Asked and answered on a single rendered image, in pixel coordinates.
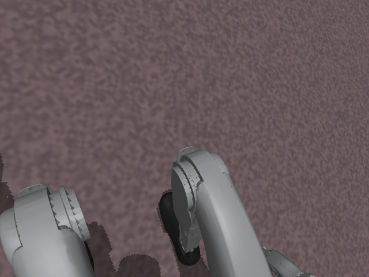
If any right robot foot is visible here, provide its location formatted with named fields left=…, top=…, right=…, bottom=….
left=159, top=192, right=200, bottom=266

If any left robot foot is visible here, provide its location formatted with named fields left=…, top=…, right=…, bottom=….
left=84, top=241, right=94, bottom=270

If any right robot hand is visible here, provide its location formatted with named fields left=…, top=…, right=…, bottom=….
left=261, top=244, right=304, bottom=277

